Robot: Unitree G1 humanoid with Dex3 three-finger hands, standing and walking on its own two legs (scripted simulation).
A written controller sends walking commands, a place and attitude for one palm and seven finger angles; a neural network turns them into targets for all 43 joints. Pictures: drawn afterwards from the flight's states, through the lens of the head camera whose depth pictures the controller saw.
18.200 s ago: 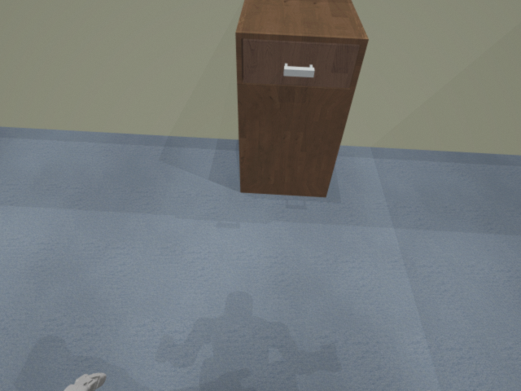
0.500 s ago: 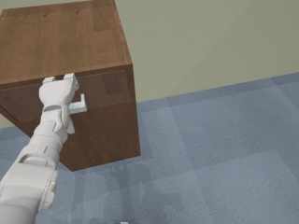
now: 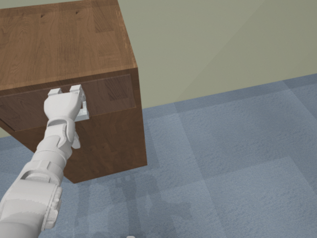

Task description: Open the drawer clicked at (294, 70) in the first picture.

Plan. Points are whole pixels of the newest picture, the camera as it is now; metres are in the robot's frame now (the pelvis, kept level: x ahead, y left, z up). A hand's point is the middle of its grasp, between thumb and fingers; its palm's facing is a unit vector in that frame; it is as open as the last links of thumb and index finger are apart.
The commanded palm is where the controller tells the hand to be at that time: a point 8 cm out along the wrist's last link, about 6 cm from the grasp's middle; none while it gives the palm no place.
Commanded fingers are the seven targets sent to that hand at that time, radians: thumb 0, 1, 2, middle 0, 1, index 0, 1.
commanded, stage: lower the fingers behind the handle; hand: left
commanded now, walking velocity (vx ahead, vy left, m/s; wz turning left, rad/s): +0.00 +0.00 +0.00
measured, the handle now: (69, 111) +0.49 +0.27 -0.03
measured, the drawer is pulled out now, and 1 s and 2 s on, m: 0.00 0.00 0.00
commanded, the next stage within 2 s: lift the fingers back up to retry in 1.22 s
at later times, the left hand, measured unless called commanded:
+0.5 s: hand (74, 121) +0.44 +0.24 -0.01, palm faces -0.07 -0.05 -1.00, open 13.8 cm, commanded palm +0.43 +0.24 +0.03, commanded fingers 0.00 -0.50 0.30 -0.30 -1.20 -0.30 -1.20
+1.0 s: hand (75, 120) +0.45 +0.24 -0.02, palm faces -0.02 -0.01 -1.00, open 13.8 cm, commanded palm +0.43 +0.23 +0.01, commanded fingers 0.00 -0.50 0.30 -0.30 -1.20 -0.30 -1.20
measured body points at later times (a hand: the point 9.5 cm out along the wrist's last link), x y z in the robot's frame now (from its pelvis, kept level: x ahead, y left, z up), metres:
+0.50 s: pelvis -0.01 +0.01 -0.01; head +0.07 +0.01 +0.43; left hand +0.44 +0.24 +0.04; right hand +0.02 -0.26 -0.14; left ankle -0.01 +0.11 -0.71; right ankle -0.03 -0.12 -0.71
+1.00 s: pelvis -0.03 +0.01 -0.03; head +0.07 +0.02 +0.41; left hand +0.44 +0.24 +0.04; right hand +0.00 -0.25 -0.15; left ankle -0.01 +0.11 -0.71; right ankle -0.03 -0.12 -0.71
